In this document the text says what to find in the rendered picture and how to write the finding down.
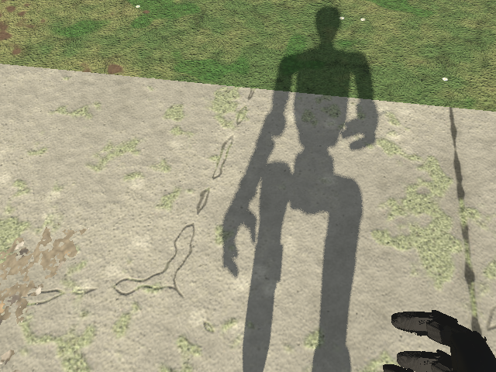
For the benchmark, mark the robot right hand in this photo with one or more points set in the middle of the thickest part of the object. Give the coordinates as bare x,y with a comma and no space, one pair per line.
469,350

